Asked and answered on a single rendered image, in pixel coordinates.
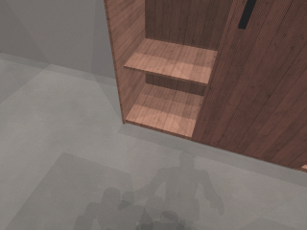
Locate handle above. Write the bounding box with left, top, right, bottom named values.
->
left=238, top=0, right=257, bottom=30

